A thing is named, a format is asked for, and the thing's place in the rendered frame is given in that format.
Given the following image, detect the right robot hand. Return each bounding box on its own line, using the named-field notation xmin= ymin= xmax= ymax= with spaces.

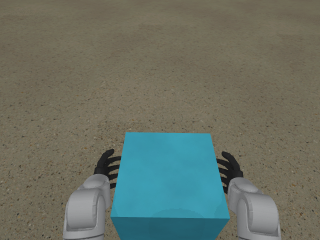
xmin=216 ymin=151 xmax=244 ymax=194

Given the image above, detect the carton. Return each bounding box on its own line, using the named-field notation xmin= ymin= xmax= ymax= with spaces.
xmin=110 ymin=132 xmax=230 ymax=240

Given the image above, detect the right robot forearm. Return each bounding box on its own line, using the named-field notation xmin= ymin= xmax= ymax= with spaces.
xmin=227 ymin=177 xmax=282 ymax=240

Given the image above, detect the left robot hand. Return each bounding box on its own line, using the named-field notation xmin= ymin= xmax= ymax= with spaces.
xmin=93 ymin=149 xmax=121 ymax=189

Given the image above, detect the left robot forearm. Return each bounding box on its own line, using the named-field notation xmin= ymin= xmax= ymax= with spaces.
xmin=62 ymin=174 xmax=111 ymax=240

